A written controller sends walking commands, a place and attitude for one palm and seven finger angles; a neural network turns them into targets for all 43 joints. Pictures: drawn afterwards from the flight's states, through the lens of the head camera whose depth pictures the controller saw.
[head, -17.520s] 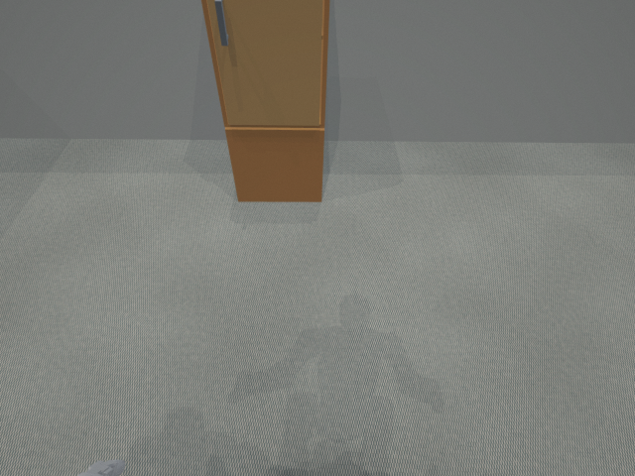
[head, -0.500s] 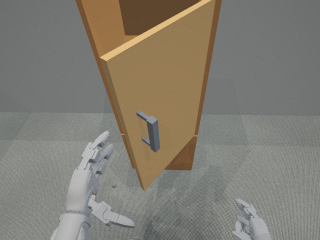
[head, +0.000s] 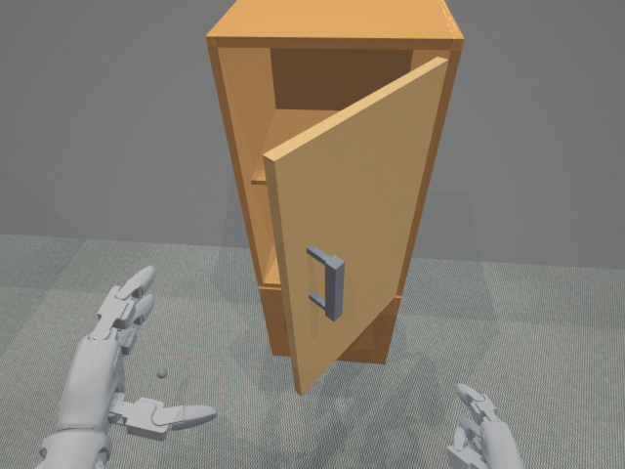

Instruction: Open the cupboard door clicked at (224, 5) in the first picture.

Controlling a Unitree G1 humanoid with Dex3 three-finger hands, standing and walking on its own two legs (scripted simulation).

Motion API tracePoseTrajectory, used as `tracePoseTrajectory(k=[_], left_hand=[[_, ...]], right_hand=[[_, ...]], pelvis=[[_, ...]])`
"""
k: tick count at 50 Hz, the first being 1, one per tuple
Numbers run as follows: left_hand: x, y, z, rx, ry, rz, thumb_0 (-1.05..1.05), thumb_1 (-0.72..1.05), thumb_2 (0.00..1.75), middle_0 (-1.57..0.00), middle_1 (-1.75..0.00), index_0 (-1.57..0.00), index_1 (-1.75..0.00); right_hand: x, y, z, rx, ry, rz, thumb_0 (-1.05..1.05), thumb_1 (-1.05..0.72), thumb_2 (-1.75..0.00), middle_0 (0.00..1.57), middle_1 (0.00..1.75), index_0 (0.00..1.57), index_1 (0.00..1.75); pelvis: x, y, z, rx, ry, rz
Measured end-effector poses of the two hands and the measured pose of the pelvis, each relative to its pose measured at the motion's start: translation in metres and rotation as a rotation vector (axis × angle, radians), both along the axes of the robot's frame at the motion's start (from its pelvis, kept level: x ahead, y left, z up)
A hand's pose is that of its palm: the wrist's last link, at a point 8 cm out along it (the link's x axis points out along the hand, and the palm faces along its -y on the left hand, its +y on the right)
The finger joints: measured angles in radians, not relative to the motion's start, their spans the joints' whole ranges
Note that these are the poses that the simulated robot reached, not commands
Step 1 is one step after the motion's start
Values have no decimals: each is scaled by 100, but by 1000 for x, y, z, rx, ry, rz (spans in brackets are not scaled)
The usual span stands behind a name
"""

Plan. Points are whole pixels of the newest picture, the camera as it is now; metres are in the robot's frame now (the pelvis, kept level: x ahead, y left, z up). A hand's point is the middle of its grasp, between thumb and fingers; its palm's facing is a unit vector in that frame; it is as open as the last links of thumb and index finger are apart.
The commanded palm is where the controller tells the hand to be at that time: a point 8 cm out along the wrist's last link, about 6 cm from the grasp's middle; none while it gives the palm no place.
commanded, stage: draw the hand back to the body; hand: left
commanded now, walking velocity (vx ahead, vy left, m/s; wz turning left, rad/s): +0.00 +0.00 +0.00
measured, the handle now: (324, 283) +0.36 +0.02 +0.04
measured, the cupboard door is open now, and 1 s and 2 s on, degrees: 52 52 52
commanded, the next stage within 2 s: step back with the hand held close in 0.86 s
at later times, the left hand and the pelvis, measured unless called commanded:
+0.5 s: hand (45, 324) +0.20 +0.27 +0.17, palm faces +0.44 -0.80 -0.40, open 8.8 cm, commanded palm +0.15 +0.31 +0.19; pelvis +0.00 +0.02 +0.02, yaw -1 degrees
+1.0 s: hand (59, 327) +0.20 +0.26 +0.18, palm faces +0.44 -0.81 -0.40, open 7.4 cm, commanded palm +0.15 +0.29 +0.19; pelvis +0.00 +0.00 +0.02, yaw -1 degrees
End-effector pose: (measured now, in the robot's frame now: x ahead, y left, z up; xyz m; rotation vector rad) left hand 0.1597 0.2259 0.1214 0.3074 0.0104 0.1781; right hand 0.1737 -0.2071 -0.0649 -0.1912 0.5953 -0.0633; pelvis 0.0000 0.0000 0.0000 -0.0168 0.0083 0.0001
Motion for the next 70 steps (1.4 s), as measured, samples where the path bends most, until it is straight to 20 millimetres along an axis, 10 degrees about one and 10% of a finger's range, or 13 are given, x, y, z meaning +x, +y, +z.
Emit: tracePoseTrajectory(k=[32,56,70], left_hand=[[-6,86,71,166,-176,262,1,81,86,-20,-30,-21,-30],[-3,68,79,232,-175,200,1,89,90,-21,-30,-21,-30],[-17,77,71,284,-133,92,1,89,89,-21,-30,-22,-30]], right_hand=[[4,-1,13,-33,65,1,1,-90,-89,20,30,20,30],[-5,-23,12,-31,81,-51,1,-90,-89,20,30,20,30],[-47,-29,15,-74,131,-158,1,-91,-89,20,30,20,30]], pelvis=[[4,12,23,5,-91,-18],[-3,-2,24,-6,-42,-27],[-35,16,20,0,-6,-47]])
